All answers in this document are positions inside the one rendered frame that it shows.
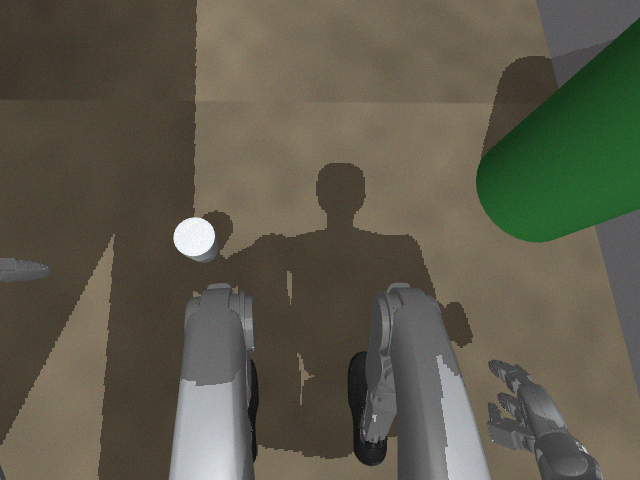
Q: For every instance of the left robot hand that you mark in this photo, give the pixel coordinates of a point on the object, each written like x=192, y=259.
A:
x=22, y=270

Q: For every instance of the cup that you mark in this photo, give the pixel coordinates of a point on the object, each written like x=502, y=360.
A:
x=196, y=239

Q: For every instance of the right robot hand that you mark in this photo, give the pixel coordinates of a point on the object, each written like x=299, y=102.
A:
x=534, y=409

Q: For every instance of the right robot arm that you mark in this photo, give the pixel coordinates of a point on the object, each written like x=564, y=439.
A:
x=563, y=457

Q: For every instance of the right robot foot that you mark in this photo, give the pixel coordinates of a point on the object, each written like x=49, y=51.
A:
x=370, y=454

